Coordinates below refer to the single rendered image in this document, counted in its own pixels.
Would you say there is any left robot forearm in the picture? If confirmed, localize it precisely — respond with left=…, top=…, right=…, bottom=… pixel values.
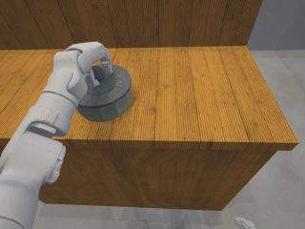
left=0, top=47, right=92, bottom=174

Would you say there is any knob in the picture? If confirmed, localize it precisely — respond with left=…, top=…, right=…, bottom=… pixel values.
left=91, top=65, right=105, bottom=82

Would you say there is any pot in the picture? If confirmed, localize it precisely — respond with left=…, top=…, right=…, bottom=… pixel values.
left=76, top=88, right=132, bottom=122

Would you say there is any robot left hand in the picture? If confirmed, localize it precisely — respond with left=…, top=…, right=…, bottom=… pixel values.
left=67, top=41, right=112, bottom=88

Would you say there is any table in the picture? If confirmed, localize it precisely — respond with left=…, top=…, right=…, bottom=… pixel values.
left=0, top=0, right=299, bottom=211

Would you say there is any robot right hand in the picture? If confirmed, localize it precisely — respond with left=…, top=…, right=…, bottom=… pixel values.
left=234, top=217, right=256, bottom=229

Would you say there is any lid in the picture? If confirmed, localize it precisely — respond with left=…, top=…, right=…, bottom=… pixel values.
left=78, top=64, right=132, bottom=109

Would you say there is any robot left upper arm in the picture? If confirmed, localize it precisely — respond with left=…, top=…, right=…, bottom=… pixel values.
left=0, top=131, right=67, bottom=229

